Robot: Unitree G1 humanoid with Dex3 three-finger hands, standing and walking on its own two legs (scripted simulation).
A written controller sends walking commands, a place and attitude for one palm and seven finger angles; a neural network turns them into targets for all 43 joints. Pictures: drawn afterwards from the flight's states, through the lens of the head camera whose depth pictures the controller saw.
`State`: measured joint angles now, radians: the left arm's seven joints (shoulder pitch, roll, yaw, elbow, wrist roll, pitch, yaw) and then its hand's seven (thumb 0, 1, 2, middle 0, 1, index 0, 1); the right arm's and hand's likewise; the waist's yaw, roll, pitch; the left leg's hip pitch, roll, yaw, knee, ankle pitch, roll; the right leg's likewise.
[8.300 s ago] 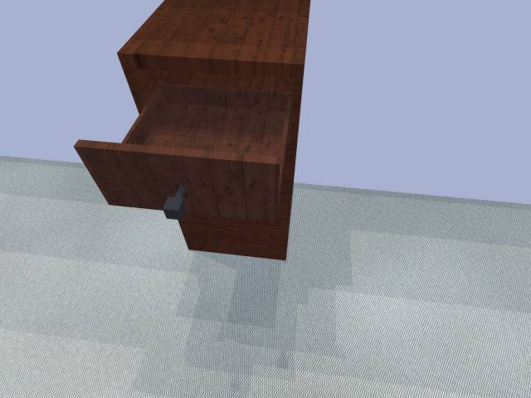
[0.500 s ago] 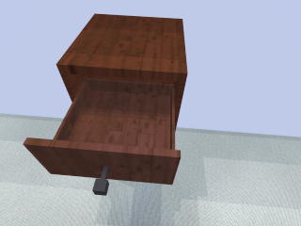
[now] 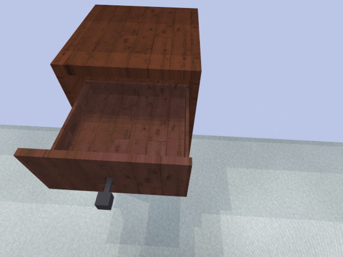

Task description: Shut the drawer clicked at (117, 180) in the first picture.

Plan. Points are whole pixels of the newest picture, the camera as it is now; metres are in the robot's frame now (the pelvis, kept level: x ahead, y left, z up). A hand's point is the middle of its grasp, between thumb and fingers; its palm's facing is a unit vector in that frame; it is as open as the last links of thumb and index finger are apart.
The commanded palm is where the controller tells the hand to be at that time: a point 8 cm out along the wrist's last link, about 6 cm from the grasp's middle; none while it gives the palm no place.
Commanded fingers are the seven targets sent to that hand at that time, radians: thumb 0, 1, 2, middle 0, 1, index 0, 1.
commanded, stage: come to a stop and stand still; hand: left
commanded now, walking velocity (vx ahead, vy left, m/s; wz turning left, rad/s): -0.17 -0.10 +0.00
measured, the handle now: (106, 193) +0.26 +0.17 -0.01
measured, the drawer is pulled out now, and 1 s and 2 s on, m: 0.28 0.28 0.28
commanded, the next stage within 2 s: look again from close up in 1.18 s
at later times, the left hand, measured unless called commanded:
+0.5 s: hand out of the picture -0.01 +0.15 -0.17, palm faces +0.06 -0.98 -0.21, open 7.4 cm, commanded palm none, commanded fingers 0.00 0.90 0.90 -0.20 -0.30 -0.20 -0.30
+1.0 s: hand out of the picture +0.01 +0.22 -0.18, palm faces +0.05 -0.98 -0.20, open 7.4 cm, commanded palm none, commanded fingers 0.00 0.90 0.90 -0.20 -0.30 -0.20 -0.30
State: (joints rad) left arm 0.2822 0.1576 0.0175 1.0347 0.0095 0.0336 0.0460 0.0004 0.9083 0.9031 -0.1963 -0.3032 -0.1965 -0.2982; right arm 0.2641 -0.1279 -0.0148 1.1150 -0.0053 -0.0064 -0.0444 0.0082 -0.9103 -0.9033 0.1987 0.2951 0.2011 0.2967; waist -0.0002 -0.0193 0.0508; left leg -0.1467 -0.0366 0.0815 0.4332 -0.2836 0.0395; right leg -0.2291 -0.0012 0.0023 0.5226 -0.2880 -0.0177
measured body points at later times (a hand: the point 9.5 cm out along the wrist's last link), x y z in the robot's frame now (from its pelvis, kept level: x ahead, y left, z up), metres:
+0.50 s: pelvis -0.02 -0.03 +0.00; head -0.01 -0.03 +0.45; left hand -0.01 +0.20 -0.15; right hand -0.02 -0.25 -0.16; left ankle -0.04 +0.10 -0.74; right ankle -0.01 -0.10 -0.74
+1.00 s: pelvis -0.01 +0.05 +0.00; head -0.01 +0.05 +0.45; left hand +0.01 +0.27 -0.16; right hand +0.00 -0.17 -0.16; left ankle -0.04 +0.10 -0.74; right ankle -0.01 -0.10 -0.74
